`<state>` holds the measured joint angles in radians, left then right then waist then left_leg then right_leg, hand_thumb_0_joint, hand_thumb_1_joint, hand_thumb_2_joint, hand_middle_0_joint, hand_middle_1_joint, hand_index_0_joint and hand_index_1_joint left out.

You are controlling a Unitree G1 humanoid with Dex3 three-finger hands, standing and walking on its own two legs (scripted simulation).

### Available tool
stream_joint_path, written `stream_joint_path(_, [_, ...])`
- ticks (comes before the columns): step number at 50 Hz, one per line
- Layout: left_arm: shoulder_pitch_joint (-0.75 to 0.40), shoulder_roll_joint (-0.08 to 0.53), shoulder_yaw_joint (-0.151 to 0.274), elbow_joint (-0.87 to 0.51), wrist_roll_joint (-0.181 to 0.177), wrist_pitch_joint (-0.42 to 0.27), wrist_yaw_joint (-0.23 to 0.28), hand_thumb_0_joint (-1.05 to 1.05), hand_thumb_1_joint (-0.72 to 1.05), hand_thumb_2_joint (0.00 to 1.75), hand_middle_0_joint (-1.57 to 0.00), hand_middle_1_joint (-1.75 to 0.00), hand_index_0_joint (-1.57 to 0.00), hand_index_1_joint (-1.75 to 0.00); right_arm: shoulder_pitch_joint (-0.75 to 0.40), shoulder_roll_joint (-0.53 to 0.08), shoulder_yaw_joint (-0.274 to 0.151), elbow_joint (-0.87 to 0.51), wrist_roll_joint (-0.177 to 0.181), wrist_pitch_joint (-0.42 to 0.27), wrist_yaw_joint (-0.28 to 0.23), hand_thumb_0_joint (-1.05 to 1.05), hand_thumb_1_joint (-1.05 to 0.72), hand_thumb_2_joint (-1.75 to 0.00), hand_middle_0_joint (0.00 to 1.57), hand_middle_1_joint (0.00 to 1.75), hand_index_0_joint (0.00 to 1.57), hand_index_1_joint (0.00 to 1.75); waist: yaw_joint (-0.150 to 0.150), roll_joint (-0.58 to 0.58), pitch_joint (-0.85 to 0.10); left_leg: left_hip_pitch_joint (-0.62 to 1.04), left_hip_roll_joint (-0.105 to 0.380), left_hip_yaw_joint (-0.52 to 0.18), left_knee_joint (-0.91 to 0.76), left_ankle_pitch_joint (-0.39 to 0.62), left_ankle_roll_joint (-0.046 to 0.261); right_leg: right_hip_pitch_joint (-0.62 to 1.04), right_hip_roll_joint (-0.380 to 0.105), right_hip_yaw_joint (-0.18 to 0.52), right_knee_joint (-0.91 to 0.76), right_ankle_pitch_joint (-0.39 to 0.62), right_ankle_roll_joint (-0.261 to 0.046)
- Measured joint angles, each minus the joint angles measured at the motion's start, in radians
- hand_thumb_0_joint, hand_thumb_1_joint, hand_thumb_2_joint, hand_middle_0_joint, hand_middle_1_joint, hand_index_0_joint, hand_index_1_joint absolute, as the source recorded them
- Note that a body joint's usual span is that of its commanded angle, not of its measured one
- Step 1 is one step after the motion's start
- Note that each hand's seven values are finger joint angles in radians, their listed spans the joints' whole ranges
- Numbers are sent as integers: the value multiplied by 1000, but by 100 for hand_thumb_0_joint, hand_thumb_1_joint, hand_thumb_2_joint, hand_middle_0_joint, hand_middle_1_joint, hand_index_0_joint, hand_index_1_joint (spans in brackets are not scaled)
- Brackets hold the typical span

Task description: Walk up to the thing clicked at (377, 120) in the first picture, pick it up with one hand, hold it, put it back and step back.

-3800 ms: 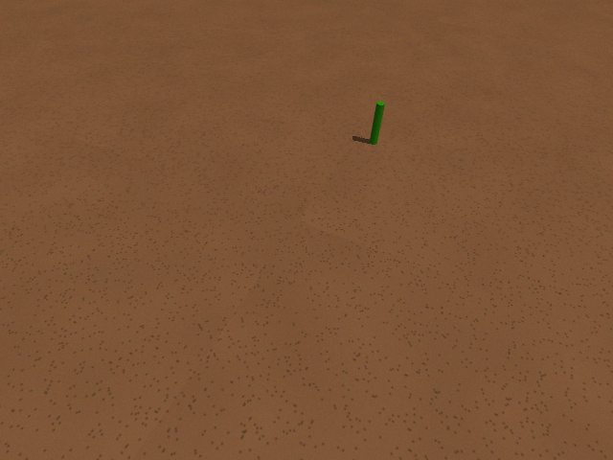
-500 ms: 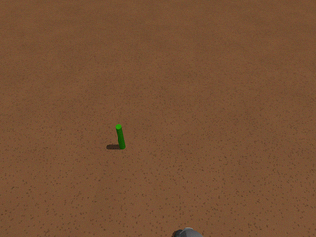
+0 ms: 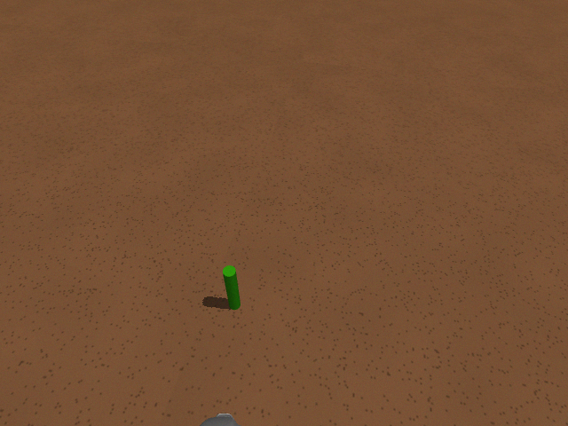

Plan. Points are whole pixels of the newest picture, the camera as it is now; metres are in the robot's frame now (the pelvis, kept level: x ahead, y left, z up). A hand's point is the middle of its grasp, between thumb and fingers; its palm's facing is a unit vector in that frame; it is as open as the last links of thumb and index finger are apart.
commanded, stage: walk up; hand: left
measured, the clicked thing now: (232, 289) +0.67 +0.21 -0.65
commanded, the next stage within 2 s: none
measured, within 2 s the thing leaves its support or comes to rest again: neither
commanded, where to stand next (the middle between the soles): +0.33 +0.01 m, yaw -2 degrees
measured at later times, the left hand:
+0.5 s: hand (122, 366) +0.24 +0.28 -0.13, palm faces -0.09 -0.91 -0.40, open 7.4 cm
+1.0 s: hand (148, 326) +0.32 +0.27 -0.17, palm faces -0.03 -0.94 -0.35, open 7.4 cm
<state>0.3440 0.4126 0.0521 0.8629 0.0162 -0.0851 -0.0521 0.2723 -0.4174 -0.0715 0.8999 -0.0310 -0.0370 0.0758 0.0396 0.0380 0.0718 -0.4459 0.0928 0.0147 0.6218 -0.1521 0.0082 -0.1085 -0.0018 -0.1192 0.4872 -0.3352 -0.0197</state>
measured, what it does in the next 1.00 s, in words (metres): walks ahead: left foot, then right foot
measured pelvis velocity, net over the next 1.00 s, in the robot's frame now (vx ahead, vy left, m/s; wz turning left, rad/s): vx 0.22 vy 0.02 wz -0.02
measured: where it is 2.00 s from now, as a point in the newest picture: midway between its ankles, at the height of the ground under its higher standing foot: outside the picture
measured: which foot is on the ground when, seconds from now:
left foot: up 0.00-0.02, down 0.04-0.52, up 0.54-0.86, down 0.88-1.00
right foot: down 0.00-0.06, up 0.08-0.48, down 0.50-1.00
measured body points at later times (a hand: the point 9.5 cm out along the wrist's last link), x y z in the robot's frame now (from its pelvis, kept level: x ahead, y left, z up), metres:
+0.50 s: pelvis +0.17 +0.00 -0.01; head +0.18 -0.02 +0.44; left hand +0.24 +0.33 -0.11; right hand +0.20 -0.32 -0.13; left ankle +0.12 +0.13 -0.73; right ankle +0.26 -0.13 -0.73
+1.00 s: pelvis +0.22 +0.02 -0.02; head +0.25 +0.03 +0.43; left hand +0.32 +0.32 -0.15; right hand +0.31 -0.30 -0.13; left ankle +0.30 +0.13 -0.73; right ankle +0.24 -0.12 -0.72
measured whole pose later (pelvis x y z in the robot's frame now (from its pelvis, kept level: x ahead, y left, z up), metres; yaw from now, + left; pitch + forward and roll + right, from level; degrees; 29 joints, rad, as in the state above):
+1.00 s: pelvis +0.22 +0.02 -0.02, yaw -1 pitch -3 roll +0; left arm 0.16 0.40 0.01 0.93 -0.01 0.01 0.00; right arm 0.17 -0.37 -0.03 0.94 -0.02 -0.01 0.01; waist 0.01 -0.03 0.12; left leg -0.39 0.02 0.01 0.69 -0.25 0.01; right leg -0.36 -0.04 0.00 0.85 -0.51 -0.02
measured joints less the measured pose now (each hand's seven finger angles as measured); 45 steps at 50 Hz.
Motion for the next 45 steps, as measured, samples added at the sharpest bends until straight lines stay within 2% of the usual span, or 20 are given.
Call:
stream_joint_path(2, [16, 14, 1, 5, -1, 8, 1, 0, 90, 90, -21, -30, -21, -30, 1, 5, 1, -2, -1, -9, 0, 1, -91, -90, 20, 30, 20, 30, 1, -17, -10, 53, -15, 18, -51, 2, 11, 1, -12, -2, 54, -57, 15])
stream_joint_path(3, [18, 26, 3, 11, -1, 14, 3, 0, 90, 90, -21, -30, -21, -30, -7, 16, 0, -1, -2, -17, -4, 1, -91, -90, 20, 30, 20, 30, -1, -51, -5, 64, -38, 33, -42, -6, 9, -7, -40, 6, 104, -93, 14])
stream_joint_path(4, [17, 29, 5, 18, -4, 21, 8, 0, 90, 90, -21, -30, -20, -30, -15, 23, 2, -8, -6, -26, -7, 1, -91, -90, 20, 30, 21, 30, 1, -78, 3, 73, -56, 53, -23, -28, 11, -34, -66, 26, 187, -108, 1])
stream_joint_path(7, [8, 10, -11, 40, -7, 41, 17, 1, 91, 90, -21, -30, -20, -30, -20, 26, 5, -44, 6, -45, -18, 1, -91, -90, 20, 30, 21, 30, -24, -66, 16, 101, -50, 54, 4, -80, 26, -165, -28, 87, 487, -147, -20])
stream_joint_path(9, [-1, 10, -21, 45, -8, 44, 14, 1, 91, 90, -21, -30, -20, -30, -11, 36, 12, -54, 15, -47, -26, 0, -91, -90, 21, 30, 21, 30, -37, -68, 19, 145, -49, 52, -35, -80, 26, -240, -15, 113, 575, -114, -24])
stream_joint_path(13, [-20, 17, -18, 31, -15, 39, 3, 1, 91, 90, -21, -30, -20, -30, 22, 44, 27, -56, 23, -49, -33, 0, -91, -90, 21, 30, 21, 30, -43, -88, 21, 227, -67, 59, -115, -76, 26, -340, -52, 147, 535, -12, -10])
stream_joint_path(18, [-29, 13, -9, 37, -7, 47, -11, 0, 91, 90, -21, -30, -20, -30, 52, 32, 24, -52, 17, -40, -31, 0, -90, -90, 21, 30, 21, 30, -46, -84, 11, 301, -79, 81, -158, -109, 29, -381, -97, 134, 372, 69, 20])
stream_joint_path(23, [-46, 3, -5, 49, -3, 36, -17, 0, 91, 90, -21, -30, -20, -30, 74, 4, 14, -56, 15, -27, -28, 0, -90, -90, 21, 30, 21, 30, -61, -48, 5, 331, -77, 90, -124, -181, 9, -328, -94, 103, 174, 129, 17])
stream_joint_path(25, [-48, 4, -2, 44, -2, 19, -12, 0, 91, 90, -21, -30, -20, -30, 81, -6, 13, -56, 18, -16, -29, 1, -90, -90, 21, 30, 21, 30, -60, -32, 4, 324, -67, 89, -59, -238, -5, -272, -75, 90, 91, 171, 12])
stream_joint_path(27, [-62, -14, 2, 40, 3, -1, 0, 0, 91, 90, -21, -30, -20, -30, 72, -19, 9, -47, 21, -1, -35, 1, -91, -90, 21, 30, 21, 30, -56, 27, 20, 282, -26, 55, 89, -293, 22, -257, -35, 62, 119, 155, 10])
stream_joint_path(29, [-71, -21, -5, 25, 3, -8, 12, 0, 91, 90, -21, -30, -20, -30, 58, -10, 15, -36, 21, 15, -45, 1, -91, -90, 20, 30, 21, 30, -43, 32, 28, 206, -59, 14, 270, -336, 29, -251, -36, 60, 148, 115, 4])
stream_joint_path(31, [-75, -30, -13, 11, -6, -7, 19, 0, 91, 90, -21, -30, -20, -30, 38, -5, 24, -28, 22, 24, -51, 1, -91, -90, 20, 30, 21, 30, -27, 26, 34, 130, -89, 7, 395, -360, 27, -230, -47, 70, 131, 109, -3])
stream_joint_path(34, [-71, -42, -29, -3, -10, -4, 29, 0, 91, 90, -21, -30, -20, -30, 10, -5, 27, -31, 29, 22, -53, 1, -91, -90, 20, 30, 21, 30, -19, 33, 44, 42, -91, -17, 429, -322, 20, -191, -49, 73, 79, 122, -2])
stream_joint_path(38, [-75, -42, -42, -1, -2, 9, 41, 0, 90, 90, -21, -30, -21, -30, -23, 0, 27, -26, 30, 23, -57, 1, -91, -90, 20, 30, 21, 30, -16, 32, 50, 5, -64, -37, 281, -242, 1, -173, -43, 71, 74, 109, 3])
stream_joint_path(41, [-96, -37, -47, 5, -3, 25, 47, 0, 90, 90, -21, -30, -21, -30, -48, 9, 27, -5, 31, 26, -62, 0, -91, -90, 20, 30, 21, 30, -15, 21, 57, 28, -53, -31, 146, -160, -8, -185, -43, 66, 124, 75, 12])
stream_joint_path(43, [-114, -30, -49, 9, -10, 41, 47, 0, 90, 90, -21, -30, -21, -30, -56, 14, 26, 9, 29, 23, -65, 0, -91, -90, 20, 30, 21, 30, -18, 5, 56, 69, -60, -13, 60, -79, -1, -205, -51, 63, 187, 37, 22])
stream_joint_path(45, [-143, -21, -46, 20, -17, 61, 50, 0, 90, 90, -21, -30, -21, -30, -69, 29, 24, 28, 21, 21, -70, 0, -91, -90, 20, 30, 21, 30, -24, -36, 61, 85, -85, -1, 44, -88, -8, -229, -77, 71, 255, -2, 34])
